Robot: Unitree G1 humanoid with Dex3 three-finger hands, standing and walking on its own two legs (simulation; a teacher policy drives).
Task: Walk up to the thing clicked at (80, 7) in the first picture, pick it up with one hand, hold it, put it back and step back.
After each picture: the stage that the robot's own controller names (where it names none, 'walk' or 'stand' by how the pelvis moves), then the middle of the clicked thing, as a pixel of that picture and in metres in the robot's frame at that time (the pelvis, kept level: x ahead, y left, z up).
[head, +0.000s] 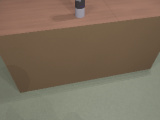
stand; out of the picture +1.06 +0.05 +0.01
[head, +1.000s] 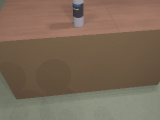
walk; (78, 7) +0.96 +0.10 +0.03
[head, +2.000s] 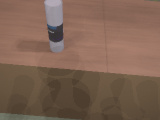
walk; (55, 28) +0.61 +0.20 +0.03
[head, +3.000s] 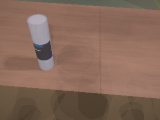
stand; (42, 45) +0.53 +0.18 +0.03
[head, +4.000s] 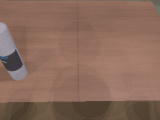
stand; (9, 55) +0.45 +0.29 +0.03
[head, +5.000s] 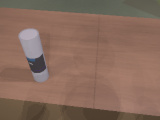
stand; (36, 58) +0.48 +0.23 +0.01
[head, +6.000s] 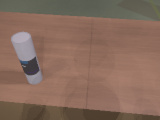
stand; (29, 60) +0.49 +0.25 +0.00
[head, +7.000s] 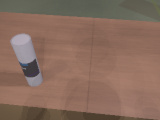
stand; (29, 63) +0.47 +0.25 +0.00
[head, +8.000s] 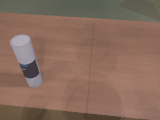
stand; (28, 63) +0.47 +0.25 +0.00
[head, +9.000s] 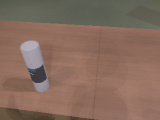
rise first; (36, 68) +0.46 +0.24 +0.00
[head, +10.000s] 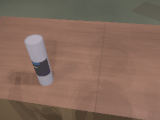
go down; (40, 62) +0.49 +0.23 +0.01
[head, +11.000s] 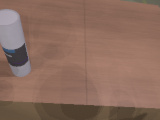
go down; (15, 48) +0.46 +0.22 +0.05
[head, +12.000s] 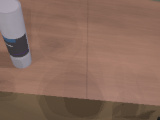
approach; (16, 38) +0.48 +0.22 +0.07
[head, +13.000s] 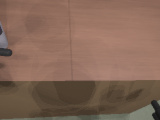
close; out of the picture +0.51 +0.24 +0.11
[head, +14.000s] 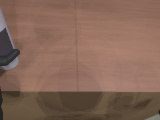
lift; out of the picture +0.47 +0.23 +0.09
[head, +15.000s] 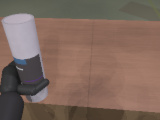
lift; (29, 62) +0.33 +0.17 +0.19
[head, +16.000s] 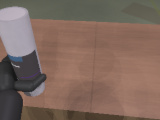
hold; (24, 58) +0.32 +0.18 +0.20
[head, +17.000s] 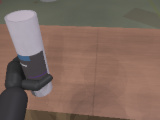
hold; (33, 58) +0.33 +0.16 +0.20
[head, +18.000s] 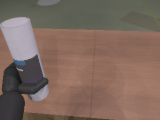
crouch; (28, 63) +0.33 +0.17 +0.19
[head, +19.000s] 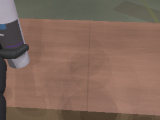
crouch; (8, 29) +0.43 +0.23 +0.22
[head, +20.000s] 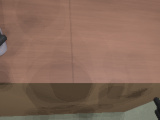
lower; out of the picture +0.51 +0.24 +0.08
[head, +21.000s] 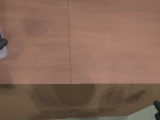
lower; out of the picture +0.50 +0.24 +0.10
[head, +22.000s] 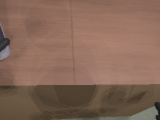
lower; out of the picture +0.50 +0.24 +0.10
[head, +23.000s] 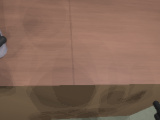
lower; out of the picture +0.51 +0.24 +0.10
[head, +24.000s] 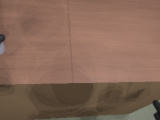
loosen; out of the picture +0.51 +0.24 +0.10
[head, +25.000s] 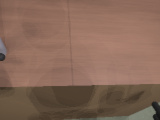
withdraw; out of the picture +0.49 +0.24 +0.10
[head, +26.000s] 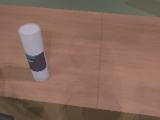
sink last; (36, 55) +0.47 +0.22 +0.05
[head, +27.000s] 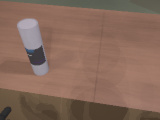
stand; (35, 50) +0.50 +0.24 +0.05
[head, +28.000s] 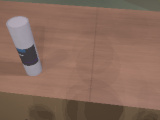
stand; (27, 49) +0.49 +0.24 +0.06
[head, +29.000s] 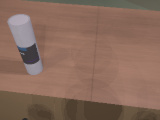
stand; (28, 48) +0.49 +0.24 +0.07
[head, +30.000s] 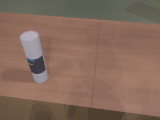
stand; (36, 59) +0.50 +0.23 +0.01
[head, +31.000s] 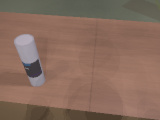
stand; (31, 63) +0.48 +0.24 +0.00
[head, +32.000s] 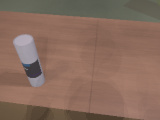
stand; (31, 63) +0.47 +0.24 +0.00
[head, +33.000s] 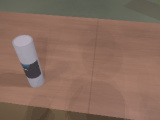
walk; (30, 64) +0.47 +0.24 +0.00
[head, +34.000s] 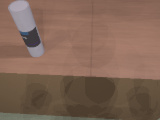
walk; (29, 32) +0.56 +0.25 +0.02
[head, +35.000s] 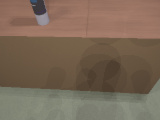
walk; (37, 2) +0.81 +0.27 +0.02
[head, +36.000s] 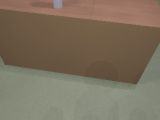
stand; out of the picture +1.12 +0.22 +0.02
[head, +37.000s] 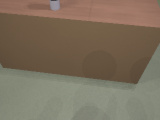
walk; out of the picture +1.08 +0.24 +0.01
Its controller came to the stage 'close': yes
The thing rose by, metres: 0.21
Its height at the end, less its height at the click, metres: +0.00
